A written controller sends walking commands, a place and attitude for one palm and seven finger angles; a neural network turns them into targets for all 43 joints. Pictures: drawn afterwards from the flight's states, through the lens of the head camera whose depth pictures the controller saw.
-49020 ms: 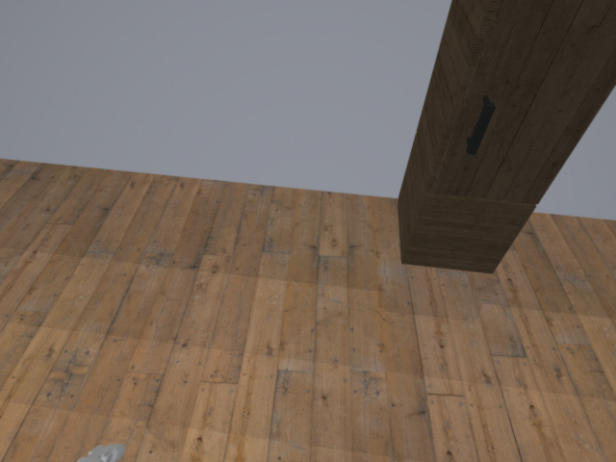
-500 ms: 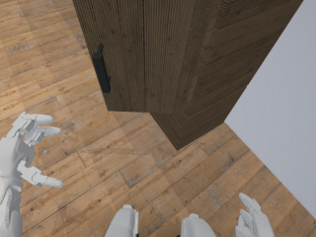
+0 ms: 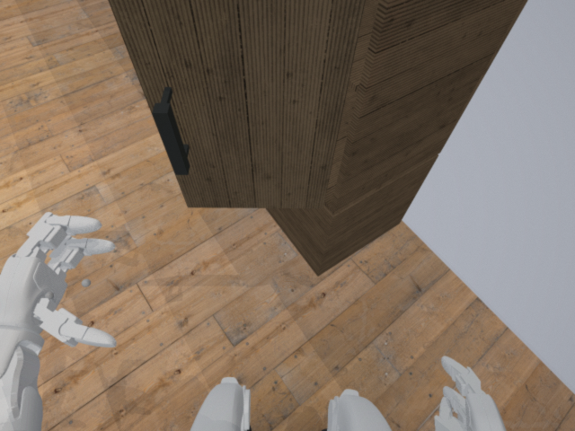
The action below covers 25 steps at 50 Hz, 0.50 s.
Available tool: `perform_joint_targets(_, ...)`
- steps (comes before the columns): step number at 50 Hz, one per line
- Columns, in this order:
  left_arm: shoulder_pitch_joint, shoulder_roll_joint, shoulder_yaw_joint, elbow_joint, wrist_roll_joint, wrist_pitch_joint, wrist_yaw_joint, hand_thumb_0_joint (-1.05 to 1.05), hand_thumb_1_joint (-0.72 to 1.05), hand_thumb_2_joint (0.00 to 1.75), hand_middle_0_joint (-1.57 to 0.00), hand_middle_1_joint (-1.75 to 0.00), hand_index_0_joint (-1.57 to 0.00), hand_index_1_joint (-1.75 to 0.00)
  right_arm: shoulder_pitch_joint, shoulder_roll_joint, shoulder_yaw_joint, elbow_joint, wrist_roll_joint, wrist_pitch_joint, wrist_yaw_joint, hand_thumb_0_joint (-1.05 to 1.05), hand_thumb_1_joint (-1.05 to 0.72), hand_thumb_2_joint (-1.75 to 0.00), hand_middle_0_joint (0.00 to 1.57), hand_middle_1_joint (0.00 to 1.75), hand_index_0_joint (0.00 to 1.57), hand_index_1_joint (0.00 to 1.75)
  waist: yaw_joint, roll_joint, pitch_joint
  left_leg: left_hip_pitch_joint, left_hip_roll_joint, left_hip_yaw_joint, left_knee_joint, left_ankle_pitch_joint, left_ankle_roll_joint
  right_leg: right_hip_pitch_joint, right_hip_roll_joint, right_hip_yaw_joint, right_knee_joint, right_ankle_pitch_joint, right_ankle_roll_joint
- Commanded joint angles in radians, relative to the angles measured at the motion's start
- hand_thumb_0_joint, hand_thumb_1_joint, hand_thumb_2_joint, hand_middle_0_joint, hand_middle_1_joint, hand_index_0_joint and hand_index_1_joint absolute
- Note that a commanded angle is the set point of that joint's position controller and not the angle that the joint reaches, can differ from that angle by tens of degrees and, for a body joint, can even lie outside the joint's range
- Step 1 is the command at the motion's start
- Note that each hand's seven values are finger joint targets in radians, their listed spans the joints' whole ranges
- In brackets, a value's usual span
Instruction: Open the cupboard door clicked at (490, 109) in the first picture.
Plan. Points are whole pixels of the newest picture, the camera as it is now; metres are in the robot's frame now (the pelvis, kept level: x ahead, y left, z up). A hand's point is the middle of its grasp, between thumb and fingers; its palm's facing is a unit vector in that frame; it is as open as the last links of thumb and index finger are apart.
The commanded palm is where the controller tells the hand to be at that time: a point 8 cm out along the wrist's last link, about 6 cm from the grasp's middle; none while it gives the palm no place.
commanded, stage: raise the hand with hooked fingers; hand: left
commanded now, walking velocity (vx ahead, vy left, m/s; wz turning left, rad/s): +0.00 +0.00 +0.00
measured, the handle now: (175, 133) +0.57 +0.23 +0.02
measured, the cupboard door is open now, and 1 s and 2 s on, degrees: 56 56 56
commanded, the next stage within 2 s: move the hooked fingers beside the handle in 0.02 s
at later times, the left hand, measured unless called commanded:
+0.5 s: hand (96, 243) +0.34 +0.27 +0.05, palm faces +0.04 -1.00 -0.05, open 13.9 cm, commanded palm +0.31 +0.32 +0.04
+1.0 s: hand (110, 203) +0.41 +0.28 +0.04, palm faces +0.05 -1.00 -0.02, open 13.9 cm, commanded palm +0.39 +0.33 +0.04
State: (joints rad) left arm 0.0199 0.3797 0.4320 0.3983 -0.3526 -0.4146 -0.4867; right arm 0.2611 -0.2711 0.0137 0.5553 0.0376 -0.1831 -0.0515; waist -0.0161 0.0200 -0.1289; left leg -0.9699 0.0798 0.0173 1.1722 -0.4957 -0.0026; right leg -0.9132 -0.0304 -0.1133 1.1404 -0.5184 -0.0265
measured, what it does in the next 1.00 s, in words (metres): stands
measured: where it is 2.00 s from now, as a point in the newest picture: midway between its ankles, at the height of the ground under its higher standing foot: outside the picture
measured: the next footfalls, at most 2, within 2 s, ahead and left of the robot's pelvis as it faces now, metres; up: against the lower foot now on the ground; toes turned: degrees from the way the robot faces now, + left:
none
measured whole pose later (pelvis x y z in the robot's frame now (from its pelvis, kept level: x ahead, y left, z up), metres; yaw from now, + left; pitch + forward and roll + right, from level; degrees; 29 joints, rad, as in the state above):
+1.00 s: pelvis -0.01 +0.01 -0.01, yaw -1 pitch +21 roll -3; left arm -0.52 0.51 0.51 0.89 -0.23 -0.43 -0.47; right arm 0.29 -0.28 0.03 0.62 0.02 -0.10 -0.05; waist -0.07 0.01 -0.13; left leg -1.09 0.09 0.03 1.22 -0.50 0.01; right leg -1.04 -0.02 -0.10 1.18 -0.51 -0.01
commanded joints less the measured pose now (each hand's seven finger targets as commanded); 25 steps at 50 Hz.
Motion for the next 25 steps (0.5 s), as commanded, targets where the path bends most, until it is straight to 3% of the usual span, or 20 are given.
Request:
perform_joint_targets(1,-0.159,0.24,0.11,-0.14,-0.044,-0.064,0.007,0.0,-0.5,0.3,-0.3,-1.2,-0.3,-1.2,0.004,-0.15,-0.06,-0.126,0.005,-0.043,-0.022,0.0,-0.9,-0.9,0.2,0.3,0.2,0.3,0.003,0.03,-0.266,0.172,-0.066,-0.035,-0.158,0.193,0.028,0.154,0.047,0.09,-0.177,0.164,0.011)
perform_joint_targets(6,-0.18,0.224,0.075,-0.122,-0.033,-0.058,-0.009,0.0,-0.5,0.3,-0.3,-1.2,-0.3,-1.2,0.0,-0.151,-0.057,-0.135,0.007,-0.044,-0.026,0.0,-0.9,-0.9,0.2,0.3,0.2,0.3,0.0,0.032,-0.261,0.169,-0.068,-0.032,-0.16,0.159,0.032,0.148,0.044,0.102,-0.19,0.123,0.011)
perform_joint_targets(9,-0.287,0.236,0.056,-0.149,-0.022,-0.068,-0.012,0.0,-0.5,0.3,-0.3,-1.2,-0.3,-1.2,0.005,-0.152,-0.054,-0.126,0.002,-0.052,-0.032,0.0,-0.9,-0.9,0.2,0.3,0.2,0.3,-0.018,0.053,-0.283,0.176,-0.065,-0.038,-0.141,0.17,0.035,0.124,0.048,0.1,-0.169,0.136,0.007)
perform_joint_targets(10,-0.321,0.263,0.077,-0.138,-0.014,-0.072,-0.009,0.0,-0.5,0.3,-0.3,-1.2,-0.3,-1.2,0.008,-0.156,-0.056,-0.111,0.002,-0.051,-0.036,0.0,-0.9,-0.9,0.2,0.3,0.2,0.3,-0.019,0.053,-0.294,0.181,-0.061,-0.038,-0.138,0.167,0.034,0.117,0.046,0.102,-0.167,0.135,0.009)
perform_joint_targets(13,-0.39,0.279,0.09,-0.088,-0.009,-0.08,0.001,0.0,-0.5,0.3,-0.3,-1.2,-0.3,-1.2,0.005,-0.153,-0.051,-0.097,0.001,-0.054,-0.043,0.0,-0.9,-0.9,0.2,0.3,0.2,0.3,-0.019,0.066,-0.273,0.158,-0.062,-0.041,-0.137,0.13,0.031,0.101,0.042,0.108,-0.173,0.083,0.008)
perform_joint_targets(15,-0.404,0.292,0.1,-0.071,-0.007,-0.076,-0.001,0.0,-0.5,0.3,-0.3,-1.2,-0.3,-1.2,0.007,-0.153,-0.049,-0.093,0.001,-0.053,-0.045,0.0,-0.9,-0.9,0.2,0.3,0.2,0.3,-0.006,0.089,-0.307,0.171,-0.062,-0.039,-0.138,0.147,0.03,0.113,0.044,0.108,-0.165,0.102,0.004)
perform_joint_targets(21,-0.449,0.34,0.122,0.03,0.016,-0.026,-0.005,0.0,-0.5,0.3,-0.3,-1.2,-0.3,-1.2,0.03,-0.162,-0.051,-0.087,0.002,-0.03,-0.039,0.0,-0.9,-0.9,0.2,0.3,0.2,0.3,-0.003,0.081,-0.349,0.172,-0.057,-0.035,-0.138,0.211,0.031,0.141,0.043,0.1,-0.149,0.189,0.007)
perform_joint_targets(23,-0.432,0.316,0.106,0.027,0.018,-0.017,-0.004,0.0,-0.5,0.3,-0.3,-1.2,-0.3,-1.2,0.036,-0.159,-0.056,-0.092,0.003,-0.024,-0.032,0.0,-0.9,-0.9,0.2,0.3,0.2,0.3,0.001,0.1,-0.367,0.195,-0.058,-0.033,-0.145,0.234,0.029,0.139,0.043,0.094,-0.15,0.214,0.008)
perform_joint_targets(25,-0.455,0.33,0.119,0.055,0.013,-0.017,-0.003,0.0,-0.5,0.3,-0.3,-1.2,-0.3,-1.2,0.041,-0.162,-0.054,-0.089,0.001,-0.017,-0.027,0.0,-0.9,-0.9,0.2,0.3,0.2,0.3,-0.001,0.079,-0.358,0.181,-0.057,-0.033,-0.139,0.236,0.029,0.144,0.047,0.096,-0.15,0.22,0.007)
